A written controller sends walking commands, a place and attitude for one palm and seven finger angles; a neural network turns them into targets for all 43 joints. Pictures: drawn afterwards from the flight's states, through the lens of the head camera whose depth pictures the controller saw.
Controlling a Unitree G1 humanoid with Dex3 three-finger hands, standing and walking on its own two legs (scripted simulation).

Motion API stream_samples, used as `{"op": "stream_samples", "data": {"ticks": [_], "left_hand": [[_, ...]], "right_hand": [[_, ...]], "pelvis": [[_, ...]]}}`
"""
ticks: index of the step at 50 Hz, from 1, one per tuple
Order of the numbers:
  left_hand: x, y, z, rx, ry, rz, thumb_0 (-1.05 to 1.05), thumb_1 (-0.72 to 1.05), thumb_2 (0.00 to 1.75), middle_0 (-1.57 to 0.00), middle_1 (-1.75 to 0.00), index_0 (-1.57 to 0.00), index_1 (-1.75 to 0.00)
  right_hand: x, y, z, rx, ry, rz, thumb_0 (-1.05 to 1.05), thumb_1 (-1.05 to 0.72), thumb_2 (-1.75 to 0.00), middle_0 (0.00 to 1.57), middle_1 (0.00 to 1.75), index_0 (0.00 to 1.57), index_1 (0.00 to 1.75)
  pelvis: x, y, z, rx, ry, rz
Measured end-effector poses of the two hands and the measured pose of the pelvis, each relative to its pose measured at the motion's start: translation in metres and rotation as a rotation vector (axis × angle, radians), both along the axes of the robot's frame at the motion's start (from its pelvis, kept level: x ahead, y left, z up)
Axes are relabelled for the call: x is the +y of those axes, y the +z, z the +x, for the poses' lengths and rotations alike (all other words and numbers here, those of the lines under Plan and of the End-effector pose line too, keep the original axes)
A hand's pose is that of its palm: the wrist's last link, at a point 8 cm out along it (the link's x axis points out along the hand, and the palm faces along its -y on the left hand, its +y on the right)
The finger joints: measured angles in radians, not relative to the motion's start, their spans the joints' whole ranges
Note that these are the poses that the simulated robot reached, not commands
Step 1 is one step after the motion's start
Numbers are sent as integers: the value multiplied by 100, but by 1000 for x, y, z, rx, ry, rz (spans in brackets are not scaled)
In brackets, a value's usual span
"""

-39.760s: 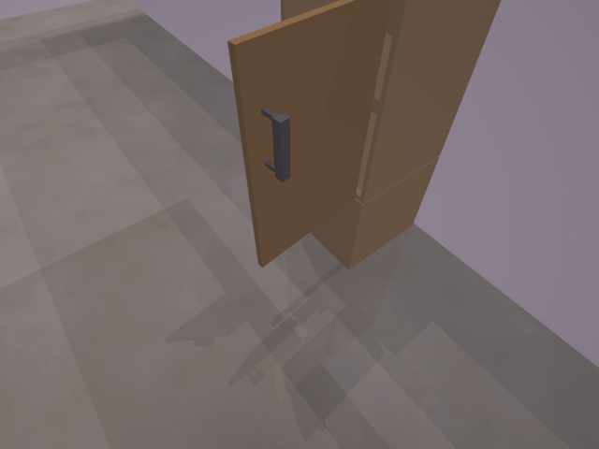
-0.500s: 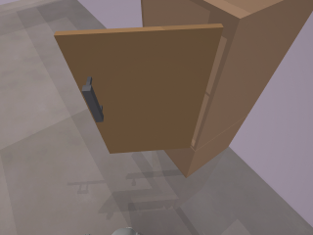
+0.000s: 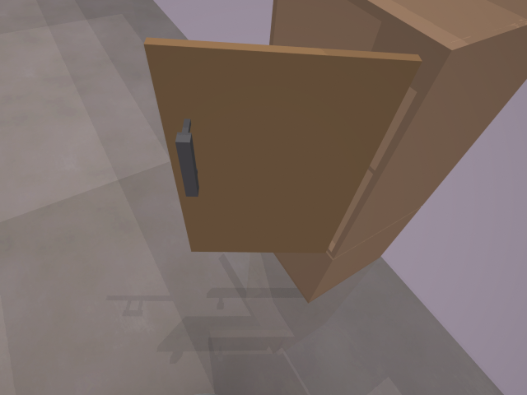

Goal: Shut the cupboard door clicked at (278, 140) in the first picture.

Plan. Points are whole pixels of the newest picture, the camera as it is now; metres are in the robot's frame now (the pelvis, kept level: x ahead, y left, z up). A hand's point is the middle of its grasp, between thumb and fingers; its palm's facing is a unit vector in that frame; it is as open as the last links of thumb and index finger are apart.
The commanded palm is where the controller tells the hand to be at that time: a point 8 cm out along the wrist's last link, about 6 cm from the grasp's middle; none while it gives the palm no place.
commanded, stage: come to a stop and stand still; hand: left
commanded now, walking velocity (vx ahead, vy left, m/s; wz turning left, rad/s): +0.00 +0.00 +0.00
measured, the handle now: (189, 159) +0.47 +0.17 +0.05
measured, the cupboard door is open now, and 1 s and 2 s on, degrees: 60 60 60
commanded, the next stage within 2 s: look again from close up in 1.16 s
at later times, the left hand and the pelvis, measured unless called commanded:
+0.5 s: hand out of the picture -0.03 +0.11 -0.18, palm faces +0.02 -0.99 -0.13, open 7.4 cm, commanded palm none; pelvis -0.01 -0.04 +0.00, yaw +1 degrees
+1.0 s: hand out of the picture -0.01 +0.12 -0.19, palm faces +0.05 -0.99 -0.15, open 7.4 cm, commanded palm none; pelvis +0.01 -0.04 +0.00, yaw +1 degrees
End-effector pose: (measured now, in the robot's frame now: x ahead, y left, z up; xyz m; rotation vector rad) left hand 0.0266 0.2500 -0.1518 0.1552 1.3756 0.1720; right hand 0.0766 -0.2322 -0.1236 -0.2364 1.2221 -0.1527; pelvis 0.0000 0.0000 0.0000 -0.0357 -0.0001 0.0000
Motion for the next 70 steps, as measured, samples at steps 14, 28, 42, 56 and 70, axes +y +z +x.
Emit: {"op": "stream_samples", "data": {"ticks": [14, 28, 42, 56, 70], "left_hand": [[-60, 3, -35, 16, -41, -31, 0, 91, 90, -19, -30, -20, -30], [-94, -6, -60, 90, 12, -94, 1, 91, 90, -20, -30, -20, -30], [-91, -6, -56, 102, 41, -84, 0, 91, 90, -20, -30, -20, -30], [-77, -4, -34, 72, 26, -56, 0, 91, 90, -19, -30, -20, -30], [-60, -4, -16, 4, -32, -14, 0, 90, 90, -20, -30, -20, -30]], "right_hand": [[-27, -22, -119, 197, -139, 75, 1, -91, -90, 20, 30, 20, 29], [-27, -15, -151, 316, -155, 66, 1, -91, -90, 20, 30, 20, 29], [-27, -19, -75, 183, -89, 52, 2, -93, -89, 20, 30, 21, 29], [-34, -16, -40, 125, -58, 38, 1, -92, -90, 20, 30, 20, 29], [-27, -26, -39, 70, -60, 56, 1, -92, -90, 20, 30, 20, 29]], "pelvis": [[-31, -2, -17, -32, 3, 37], [-44, -2, -10, -25, 14, 34], [-41, -2, 5, -23, 17, 36], [-40, -1, 16, -23, 17, 41], [-28, -11, 14, -15, 2, 17]]}}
